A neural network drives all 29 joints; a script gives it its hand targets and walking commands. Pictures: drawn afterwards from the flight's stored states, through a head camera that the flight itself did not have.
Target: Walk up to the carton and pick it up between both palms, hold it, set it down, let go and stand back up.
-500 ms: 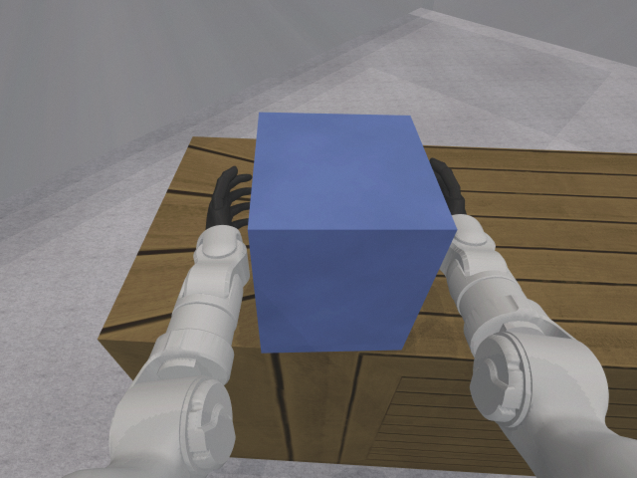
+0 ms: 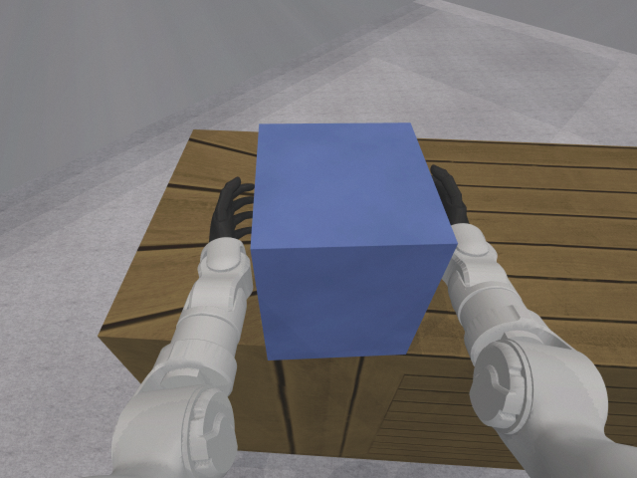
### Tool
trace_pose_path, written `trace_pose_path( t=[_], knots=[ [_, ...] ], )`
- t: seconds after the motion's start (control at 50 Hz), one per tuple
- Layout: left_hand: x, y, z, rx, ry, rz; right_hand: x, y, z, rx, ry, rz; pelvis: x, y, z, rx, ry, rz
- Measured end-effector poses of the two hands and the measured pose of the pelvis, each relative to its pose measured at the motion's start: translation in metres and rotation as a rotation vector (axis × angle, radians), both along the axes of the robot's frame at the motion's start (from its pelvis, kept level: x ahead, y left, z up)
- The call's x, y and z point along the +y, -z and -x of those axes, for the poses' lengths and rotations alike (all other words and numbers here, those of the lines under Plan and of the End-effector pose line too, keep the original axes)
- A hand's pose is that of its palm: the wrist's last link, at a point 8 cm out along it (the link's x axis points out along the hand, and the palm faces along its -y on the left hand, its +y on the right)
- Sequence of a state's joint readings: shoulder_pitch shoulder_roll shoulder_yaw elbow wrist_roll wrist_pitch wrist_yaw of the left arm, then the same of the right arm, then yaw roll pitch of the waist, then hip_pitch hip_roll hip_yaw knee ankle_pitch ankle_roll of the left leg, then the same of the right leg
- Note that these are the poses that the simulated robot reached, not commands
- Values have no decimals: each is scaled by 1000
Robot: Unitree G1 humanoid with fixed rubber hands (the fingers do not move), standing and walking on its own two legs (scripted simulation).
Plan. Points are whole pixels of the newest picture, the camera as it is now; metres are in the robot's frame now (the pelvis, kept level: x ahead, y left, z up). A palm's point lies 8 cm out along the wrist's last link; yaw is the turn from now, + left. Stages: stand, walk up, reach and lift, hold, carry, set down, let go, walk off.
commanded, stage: set down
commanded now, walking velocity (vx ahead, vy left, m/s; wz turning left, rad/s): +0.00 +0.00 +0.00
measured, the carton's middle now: (336, 245) +0.42 +0.02 +0.06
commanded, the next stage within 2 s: none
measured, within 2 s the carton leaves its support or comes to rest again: rests again in 0.04 s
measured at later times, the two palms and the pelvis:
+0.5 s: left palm (226, 243) +0.40 +0.16 +0.08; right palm (445, 226) +0.45 -0.12 +0.09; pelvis +0.00 +0.00 +0.00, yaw +0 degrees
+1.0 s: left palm (225, 243) +0.40 +0.17 +0.07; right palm (443, 228) +0.45 -0.12 +0.08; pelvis +0.00 +0.00 +0.00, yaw +0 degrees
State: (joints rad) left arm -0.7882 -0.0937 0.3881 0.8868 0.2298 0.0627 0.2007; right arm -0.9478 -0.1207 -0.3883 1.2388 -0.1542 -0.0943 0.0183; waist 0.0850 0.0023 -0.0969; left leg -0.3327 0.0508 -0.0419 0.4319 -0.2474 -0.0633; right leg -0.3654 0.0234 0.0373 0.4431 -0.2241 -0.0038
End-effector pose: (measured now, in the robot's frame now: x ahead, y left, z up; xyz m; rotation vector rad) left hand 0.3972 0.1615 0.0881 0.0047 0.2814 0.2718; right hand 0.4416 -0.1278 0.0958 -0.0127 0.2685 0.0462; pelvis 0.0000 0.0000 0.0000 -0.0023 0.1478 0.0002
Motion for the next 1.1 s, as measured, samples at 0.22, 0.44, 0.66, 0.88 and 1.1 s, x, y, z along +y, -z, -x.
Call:
trace_pose_path(
  t=[0.22, 0.44, 0.66, 0.88, 1.1],
  knots=[
    [2, 9, -1, 10, -5, 1, 2, 6, -3, -6, -9, 6, 0, 0, -1, 17, 0, 0],
    [3, 11, -1, 1, -8, 1, 3, 8, -5, -16, -13, 1, 0, 0, -2, 24, 0, 0],
    [2, 12, -1, -2, -12, 0, 3, 8, -5, -17, -12, -1, 0, 0, -2, 27, 0, -1],
    [3, 12, -2, -3, -23, 19, 3, 10, -5, -6, 2, -39, 0, 1, 0, 54, 1, -1],
    [6, 15, -4, 24, -64, 72, 3, 17, -5, 47, 3, -46, -4, 2, 7, 107, 4, -1]
  ],
)
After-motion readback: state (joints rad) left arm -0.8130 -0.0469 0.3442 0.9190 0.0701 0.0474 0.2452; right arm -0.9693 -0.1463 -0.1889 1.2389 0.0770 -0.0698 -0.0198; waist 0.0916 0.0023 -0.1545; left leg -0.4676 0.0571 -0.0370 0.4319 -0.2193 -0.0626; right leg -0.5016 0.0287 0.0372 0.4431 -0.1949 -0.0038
